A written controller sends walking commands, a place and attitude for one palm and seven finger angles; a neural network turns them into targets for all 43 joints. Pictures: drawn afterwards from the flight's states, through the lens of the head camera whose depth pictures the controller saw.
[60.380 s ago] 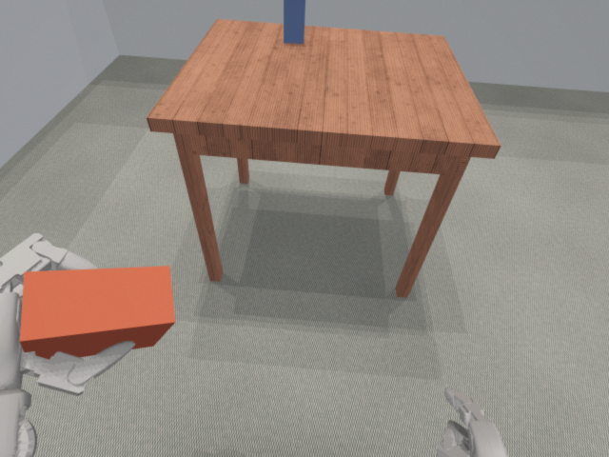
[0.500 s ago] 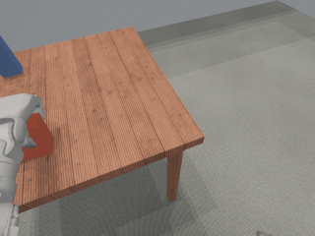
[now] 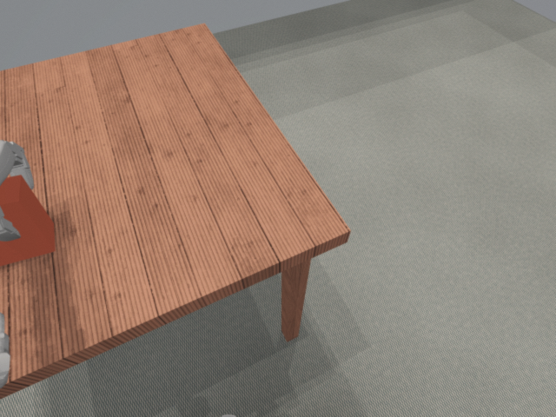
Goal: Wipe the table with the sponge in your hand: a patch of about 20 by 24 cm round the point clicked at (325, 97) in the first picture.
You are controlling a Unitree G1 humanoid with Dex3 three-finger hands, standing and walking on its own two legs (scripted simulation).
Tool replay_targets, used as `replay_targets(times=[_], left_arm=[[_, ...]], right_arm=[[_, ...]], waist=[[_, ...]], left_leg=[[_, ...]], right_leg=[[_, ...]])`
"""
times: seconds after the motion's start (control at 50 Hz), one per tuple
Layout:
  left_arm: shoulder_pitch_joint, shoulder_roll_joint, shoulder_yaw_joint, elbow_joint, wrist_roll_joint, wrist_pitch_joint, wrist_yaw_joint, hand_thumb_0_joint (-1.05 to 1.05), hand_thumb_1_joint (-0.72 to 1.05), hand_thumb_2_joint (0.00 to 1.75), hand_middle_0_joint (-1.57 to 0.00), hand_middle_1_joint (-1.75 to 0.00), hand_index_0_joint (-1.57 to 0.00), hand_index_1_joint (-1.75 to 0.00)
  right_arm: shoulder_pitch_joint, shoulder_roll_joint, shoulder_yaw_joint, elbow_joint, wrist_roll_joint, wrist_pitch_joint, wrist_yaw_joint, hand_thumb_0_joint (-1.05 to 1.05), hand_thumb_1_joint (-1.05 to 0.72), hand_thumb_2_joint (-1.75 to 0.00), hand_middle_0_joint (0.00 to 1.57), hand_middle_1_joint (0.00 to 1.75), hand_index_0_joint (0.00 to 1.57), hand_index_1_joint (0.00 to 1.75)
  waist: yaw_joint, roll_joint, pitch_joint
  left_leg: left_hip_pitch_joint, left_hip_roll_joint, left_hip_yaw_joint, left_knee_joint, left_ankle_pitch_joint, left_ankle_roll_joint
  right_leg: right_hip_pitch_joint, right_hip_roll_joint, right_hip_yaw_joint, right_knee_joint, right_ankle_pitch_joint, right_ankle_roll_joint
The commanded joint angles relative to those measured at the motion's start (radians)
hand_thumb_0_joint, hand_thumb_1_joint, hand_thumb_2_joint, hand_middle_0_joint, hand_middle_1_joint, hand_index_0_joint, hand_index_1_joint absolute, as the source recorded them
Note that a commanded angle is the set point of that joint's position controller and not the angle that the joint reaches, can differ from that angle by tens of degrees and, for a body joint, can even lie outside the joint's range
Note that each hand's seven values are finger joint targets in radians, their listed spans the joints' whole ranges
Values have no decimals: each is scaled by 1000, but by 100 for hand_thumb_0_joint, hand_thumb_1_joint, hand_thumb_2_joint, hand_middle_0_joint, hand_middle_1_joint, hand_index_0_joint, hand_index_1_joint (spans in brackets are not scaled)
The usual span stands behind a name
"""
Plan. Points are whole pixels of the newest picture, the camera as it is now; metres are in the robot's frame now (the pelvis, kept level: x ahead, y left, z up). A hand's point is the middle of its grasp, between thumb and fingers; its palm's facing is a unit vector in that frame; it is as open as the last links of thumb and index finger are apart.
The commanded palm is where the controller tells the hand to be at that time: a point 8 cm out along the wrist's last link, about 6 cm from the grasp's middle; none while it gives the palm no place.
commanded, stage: wipe forward along the middle lane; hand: left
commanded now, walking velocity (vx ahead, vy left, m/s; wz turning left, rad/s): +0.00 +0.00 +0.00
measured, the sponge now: (3, 232) +0.36 +0.42 +0.04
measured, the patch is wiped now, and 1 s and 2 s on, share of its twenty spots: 1.00 1.00 1.00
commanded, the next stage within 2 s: slide back across to the first lane in 0.32 s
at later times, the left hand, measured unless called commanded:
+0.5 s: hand out of the picture +0.44 +0.43 +0.09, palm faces -0.18 +0.01 -0.98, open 9.9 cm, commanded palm +0.43 +0.43 +0.13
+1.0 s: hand out of the picture +0.42 +0.47 +0.10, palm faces -0.14 -0.03 -0.99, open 9.9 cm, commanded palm +0.41 +0.48 +0.15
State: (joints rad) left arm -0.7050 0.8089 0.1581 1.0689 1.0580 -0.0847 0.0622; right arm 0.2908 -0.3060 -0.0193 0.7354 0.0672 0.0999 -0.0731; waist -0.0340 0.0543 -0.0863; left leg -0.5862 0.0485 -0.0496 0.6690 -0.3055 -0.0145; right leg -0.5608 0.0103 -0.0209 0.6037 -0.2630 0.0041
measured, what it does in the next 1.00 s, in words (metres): stands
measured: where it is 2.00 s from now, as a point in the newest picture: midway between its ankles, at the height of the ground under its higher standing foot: outside the picture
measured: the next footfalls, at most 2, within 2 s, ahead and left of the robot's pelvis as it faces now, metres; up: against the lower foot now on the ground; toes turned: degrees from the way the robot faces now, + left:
none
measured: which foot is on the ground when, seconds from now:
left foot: down 0.00-1.00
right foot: down 0.00-1.00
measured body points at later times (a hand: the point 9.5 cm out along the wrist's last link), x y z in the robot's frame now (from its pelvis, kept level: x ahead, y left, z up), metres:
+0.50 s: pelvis +0.02 +0.02 +0.00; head +0.11 +0.03 +0.43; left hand +0.44 +0.43 +0.15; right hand +0.05 -0.26 -0.13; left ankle +0.01 +0.14 -0.72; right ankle +0.01 -0.13 -0.72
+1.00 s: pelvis +0.04 +0.03 +0.00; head +0.12 +0.04 +0.44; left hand +0.42 +0.47 +0.15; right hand +0.10 -0.26 -0.12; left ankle +0.01 +0.14 -0.72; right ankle +0.01 -0.13 -0.72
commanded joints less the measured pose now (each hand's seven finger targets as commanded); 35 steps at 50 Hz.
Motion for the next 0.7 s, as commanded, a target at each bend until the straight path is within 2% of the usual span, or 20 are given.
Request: replay_targets(times=[0.0,0.02,0.04,0.06,0.08,0.1,0.18,0.2,0.22,0.26,0.3,0.32,0.36,0.44,0.5,0.54,0.58,0.6,0.62,0.68], left_arm=[[-264,362,70,-109,20,26,62,0,10,130,-120,-160,-120,-160],[-283,347,47,-80,26,32,63,0,10,130,-120,-160,-120,-160],[-305,323,20,-74,24,37,62,0,10,130,-120,-160,-120,-160],[-311,340,31,-65,30,41,61,0,10,130,-120,-160,-120,-160],[-313,332,19,-59,34,46,60,0,10,130,-120,-160,-120,-160],[-355,326,7,-88,35,42,53,0,10,130,-120,-160,-120,-160],[-384,313,-21,-51,55,52,46,0,10,130,-120,-160,-120,-160],[-402,315,-17,-69,51,43,36,0,10,130,-120,-160,-120,-160],[-392,315,-17,-59,50,40,36,0,10,130,-120,-160,-120,-160],[-382,319,-10,-52,46,37,32,0,10,130,-120,-160,-120,-160],[-412,337,3,-79,36,23,20,0,10,130,-120,-160,-120,-160],[-403,361,18,-54,37,21,21,0,10,130,-120,-160,-120,-160],[-416,345,3,-53,37,19,21,0,10,130,-120,-160,-120,-160],[-392,419,60,-64,38,6,15,0,10,130,-120,-160,-120,-160],[-366,451,98,-123,34,-8,9,0,10,130,-120,-160,-120,-160],[-316,465,117,-107,31,-2,13,0,10,130,-120,-160,-120,-160],[-295,481,132,-110,22,8,15,0,10,130,-120,-160,-120,-160],[-334,513,152,-162,23,1,10,0,10,130,-120,-160,-120,-160],[-305,530,165,-139,25,7,13,0,10,130,-120,-160,-120,-160],[-293,532,161,-132,40,22,17,0,10,130,-120,-160,-120,-160]], right_arm=[[53,-165,-57,-85,-2,-13,-9,0,-90,-90,20,30,20,30],[64,-165,-55,-79,0,-11,-10,0,-90,-90,20,30,20,30],[65,-164,-54,-81,2,-12,-9,0,-90,-90,20,30,20,30],[66,-168,-53,-79,0,-12,-8,0,-90,-90,20,30,20,30],[65,-167,-53,-83,1,-11,-8,0,-90,-90,20,30,20,30],[63,-165,-52,-86,2,-12,-11,0,-90,-90,20,30,20,30],[88,-167,-50,-80,-2,-8,-14,0,-90,-90,20,30,20,30],[90,-165,-51,-81,-2,-8,-15,0,-90,-90,20,30,20,30],[103,-166,-52,-77,-5,-6,-17,0,-90,-90,20,30,20,30],[107,-166,-52,-80,-5,0,-16,0,-90,-90,20,30,20,30],[109,-165,-50,-84,-6,3,-19,0,-90,-90,20,30,20,30],[119,-170,-49,-77,-7,7,-19,0,-90,-90,20,30,20,30],[125,-168,-49,-79,-6,12,-17,0,-90,-90,20,30,20,30],[135,-176,-50,-76,-8,27,-14,0,-90,-90,20,30,20,30],[128,-172,-53,-83,-9,37,-8,0,-90,-90,20,30,20,30],[125,-177,-54,-75,-8,49,-3,0,-90,-90,20,30,20,30],[112,-181,-54,-76,-5,54,2,0,-90,-90,20,30,20,30],[97,-182,-53,-79,-5,53,0,0,-90,-90,20,30,20,30],[102,-185,-52,-71,-6,57,3,0,-90,-90,20,30,20,30],[86,-190,-51,-71,-3,61,7,0,-90,-90,20,30,20,30]], waist=[[-9,-43,-257],[-29,-63,-234],[-37,-54,-212],[-33,-49,-206],[-35,-44,-203],[-38,-8,-220],[-55,-31,-215],[-49,-20,-244],[-54,-24,-259],[-52,-35,-260],[-45,-2,-280],[-48,-6,-274],[-58,-18,-267],[-35,-13,-310],[-1,44,-374],[2,21,-358],[8,28,-327],[15,70,-350],[18,60,-340],[14,50,-294]], left_leg=[[58,-81,64,-69,105,68],[54,-82,65,-63,92,69],[49,-82,63,-67,72,67],[46,-80,60,-68,65,66],[51,-82,60,-69,59,66],[74,-78,57,-75,87,64],[79,-77,51,-62,86,65],[97,-73,44,-65,122,62],[104,-75,50,-53,123,63],[94,-76,51,-44,131,63],[106,-73,47,-46,167,59],[105,-72,45,-36,171,59],[99,-72,46,-30,167,60],[102,-73,50,-19,220,61],[144,-73,50,-23,304,56],[140,-74,53,-19,306,58],[130,-77,59,-30,282,60],[155,-73,54,-38,322,57],[152,-79,55,-38,314,60],[143,-80,56,-47,301,61]], right_leg=[[199,37,12,-83,154,-39],[175,38,7,-80,138,-34],[154,39,4,-85,115,-34],[145,40,1,-84,102,-36],[138,41,1,-88,90,-36],[138,41,-1,-84,111,-43],[100,48,-8,-80,98,-43],[110,47,-11,-72,126,-48],[106,49,-9,-65,127,-44],[107,50,-9,-63,141,-45],[113,50,-12,-53,171,-51],[102,51,-13,-44,168,-49],[85,54,-16,-45,163,-48],[128,54,-10,-33,216,-49],[181,53,-11,-25,282,-57],[187,55,-14,-26,283,-53],[201,53,-14,-40,271,-51],[214,49,-12,-37,295,-57],[220,51,-13,-36,282,-54],[209,51,-18,-49,268,-56]])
